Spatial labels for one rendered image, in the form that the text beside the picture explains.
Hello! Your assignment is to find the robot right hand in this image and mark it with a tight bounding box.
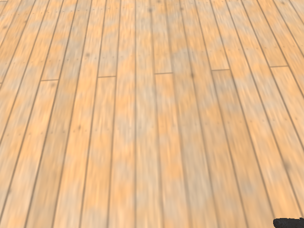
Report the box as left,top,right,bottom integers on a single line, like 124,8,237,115
273,218,304,228

